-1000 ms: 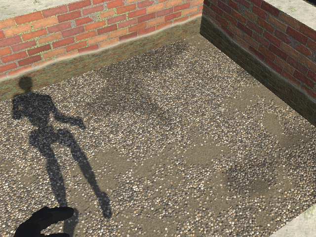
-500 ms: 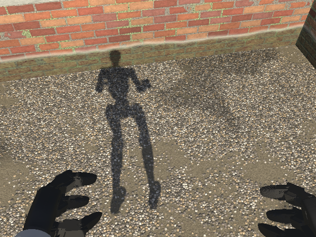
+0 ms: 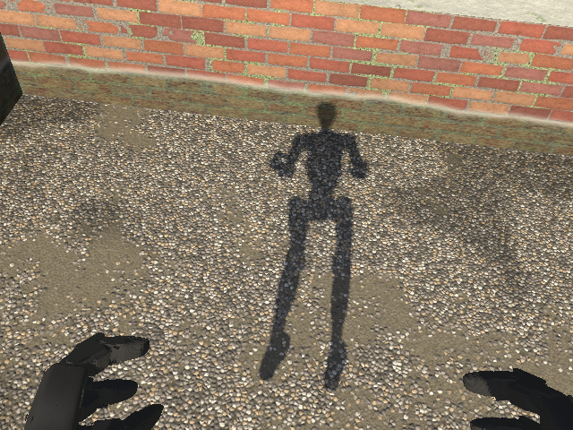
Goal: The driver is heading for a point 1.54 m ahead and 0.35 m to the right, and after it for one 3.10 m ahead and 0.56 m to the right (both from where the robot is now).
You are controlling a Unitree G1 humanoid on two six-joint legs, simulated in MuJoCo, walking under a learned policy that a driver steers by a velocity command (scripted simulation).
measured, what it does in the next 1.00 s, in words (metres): steps on the spot: left foot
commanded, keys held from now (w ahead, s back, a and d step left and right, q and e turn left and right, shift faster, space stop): w+shift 0.50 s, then w+e+shift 0.50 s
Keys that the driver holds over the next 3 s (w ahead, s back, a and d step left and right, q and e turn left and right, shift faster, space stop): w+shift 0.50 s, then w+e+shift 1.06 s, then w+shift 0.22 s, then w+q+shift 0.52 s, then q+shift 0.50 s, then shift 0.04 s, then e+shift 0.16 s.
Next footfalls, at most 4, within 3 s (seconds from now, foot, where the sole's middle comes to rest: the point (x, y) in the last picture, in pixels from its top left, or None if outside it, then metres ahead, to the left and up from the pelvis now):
0.74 left None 0.06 0.09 -0.77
2.84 right None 0.04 -0.15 -0.77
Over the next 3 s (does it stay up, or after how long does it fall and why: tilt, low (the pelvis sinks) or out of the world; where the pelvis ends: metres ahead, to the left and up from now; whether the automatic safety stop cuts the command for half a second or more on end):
stays up -0.04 -0.06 0.01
